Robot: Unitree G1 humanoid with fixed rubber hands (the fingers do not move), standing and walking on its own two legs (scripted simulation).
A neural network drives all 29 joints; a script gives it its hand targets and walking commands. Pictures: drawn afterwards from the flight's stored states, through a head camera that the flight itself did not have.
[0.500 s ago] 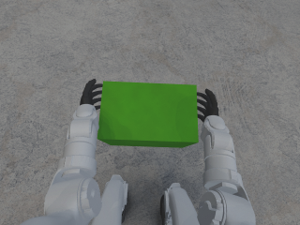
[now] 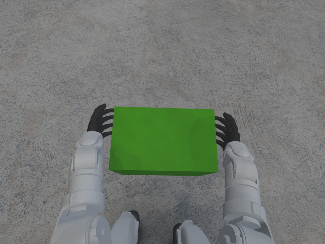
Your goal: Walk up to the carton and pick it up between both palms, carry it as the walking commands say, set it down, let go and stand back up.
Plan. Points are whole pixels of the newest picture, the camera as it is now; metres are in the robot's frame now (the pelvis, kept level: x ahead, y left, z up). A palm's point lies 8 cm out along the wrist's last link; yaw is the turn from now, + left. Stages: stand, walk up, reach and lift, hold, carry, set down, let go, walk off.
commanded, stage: reach and lift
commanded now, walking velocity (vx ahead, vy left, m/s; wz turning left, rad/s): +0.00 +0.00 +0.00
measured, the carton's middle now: (162, 145) +0.37 +0.00 -0.11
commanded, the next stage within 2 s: none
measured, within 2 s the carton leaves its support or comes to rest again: neither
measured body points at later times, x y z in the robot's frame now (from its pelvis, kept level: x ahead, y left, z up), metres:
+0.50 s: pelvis +0.02 -0.02 +0.04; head +0.08 +0.00 +0.49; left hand +0.37 +0.16 +0.03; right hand +0.35 -0.18 +0.04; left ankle +0.07 +0.11 -0.69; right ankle +0.01 -0.14 -0.69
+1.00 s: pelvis +0.04 -0.02 +0.06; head +0.00 +0.00 +0.51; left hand +0.35 +0.16 +0.10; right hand +0.34 -0.19 +0.10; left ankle +0.07 +0.11 -0.69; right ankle +0.01 -0.14 -0.69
